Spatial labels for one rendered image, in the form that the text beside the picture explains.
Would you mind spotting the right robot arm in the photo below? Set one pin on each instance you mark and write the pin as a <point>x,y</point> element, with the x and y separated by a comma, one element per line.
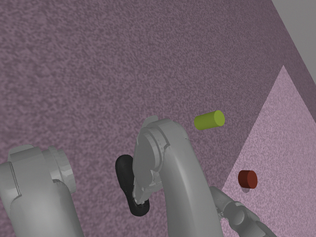
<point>245,222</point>

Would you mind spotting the right robot foot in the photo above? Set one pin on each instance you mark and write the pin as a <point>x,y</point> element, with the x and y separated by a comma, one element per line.
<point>125,177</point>

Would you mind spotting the right robot hand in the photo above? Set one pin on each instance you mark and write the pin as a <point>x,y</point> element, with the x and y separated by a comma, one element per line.
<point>221,200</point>

